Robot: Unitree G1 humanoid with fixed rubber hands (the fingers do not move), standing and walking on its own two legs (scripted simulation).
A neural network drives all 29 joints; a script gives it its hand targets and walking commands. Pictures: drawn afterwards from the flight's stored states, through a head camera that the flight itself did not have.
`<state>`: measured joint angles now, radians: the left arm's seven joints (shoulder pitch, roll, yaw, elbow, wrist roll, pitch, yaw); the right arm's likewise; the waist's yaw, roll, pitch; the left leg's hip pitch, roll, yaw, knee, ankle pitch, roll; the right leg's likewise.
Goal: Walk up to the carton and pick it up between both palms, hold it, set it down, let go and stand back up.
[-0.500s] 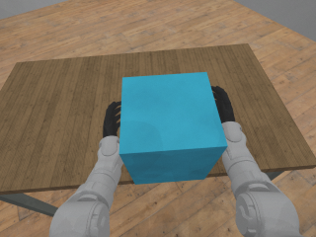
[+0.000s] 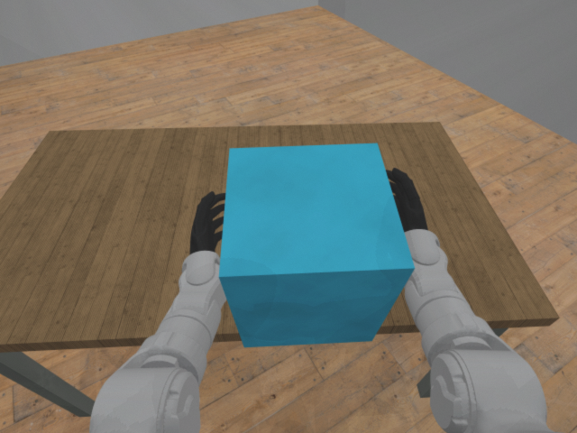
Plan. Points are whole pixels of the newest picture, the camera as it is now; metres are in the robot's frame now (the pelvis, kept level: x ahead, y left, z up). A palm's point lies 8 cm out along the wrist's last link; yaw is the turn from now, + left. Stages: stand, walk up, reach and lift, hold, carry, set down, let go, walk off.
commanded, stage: reach and lift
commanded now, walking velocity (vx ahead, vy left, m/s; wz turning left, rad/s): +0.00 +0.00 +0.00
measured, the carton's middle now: (306, 252) +0.39 +0.01 +0.04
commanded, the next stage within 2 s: none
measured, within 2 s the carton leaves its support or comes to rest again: neither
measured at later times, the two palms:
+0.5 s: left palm (182, 203) +0.39 +0.18 +0.14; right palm (410, 187) +0.42 -0.12 +0.16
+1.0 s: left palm (170, 218) +0.35 +0.18 +0.15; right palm (414, 201) +0.39 -0.12 +0.17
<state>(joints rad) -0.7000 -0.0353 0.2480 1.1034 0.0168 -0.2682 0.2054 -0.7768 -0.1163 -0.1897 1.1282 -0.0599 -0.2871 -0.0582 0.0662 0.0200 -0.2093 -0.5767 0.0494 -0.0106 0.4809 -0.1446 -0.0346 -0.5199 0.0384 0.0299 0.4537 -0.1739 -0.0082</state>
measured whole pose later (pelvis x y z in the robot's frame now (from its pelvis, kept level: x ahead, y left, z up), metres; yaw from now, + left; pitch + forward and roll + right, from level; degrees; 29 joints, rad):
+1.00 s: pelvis -0.01 +0.01 +0.01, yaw +1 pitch -2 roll -2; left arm -0.69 -0.02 0.21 0.66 0.09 0.43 0.18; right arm -0.78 -0.10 -0.15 0.95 0.02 0.16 -0.10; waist 0.05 -0.02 -0.10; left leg -0.24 0.05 -0.01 0.42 -0.14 -0.02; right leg -0.15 0.04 0.03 0.32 -0.14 0.00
